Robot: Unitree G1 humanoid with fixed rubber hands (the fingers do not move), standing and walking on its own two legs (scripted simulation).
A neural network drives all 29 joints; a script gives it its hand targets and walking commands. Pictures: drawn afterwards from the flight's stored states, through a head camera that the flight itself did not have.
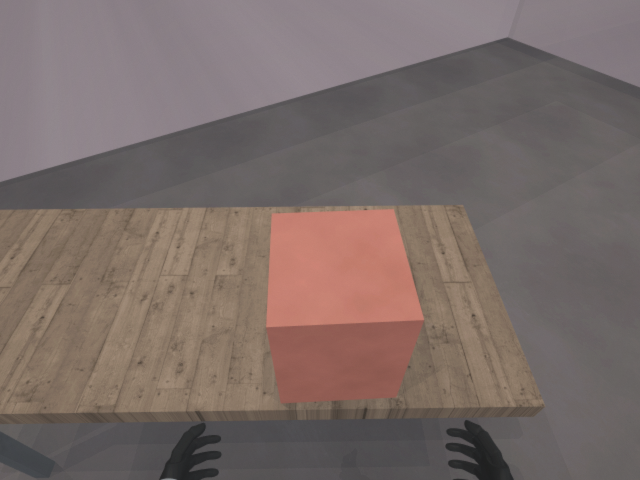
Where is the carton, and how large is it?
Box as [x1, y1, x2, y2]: [266, 209, 423, 402]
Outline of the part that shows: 393,209 272,213 266,328 281,402 396,396 420,330 423,317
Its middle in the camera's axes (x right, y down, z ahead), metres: +0.03 +0.12 +0.65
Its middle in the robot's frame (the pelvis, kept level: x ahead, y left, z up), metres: +0.41 -0.01 -0.07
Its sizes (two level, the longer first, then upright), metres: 0.210 0.200 0.250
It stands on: a table, 0.57 m high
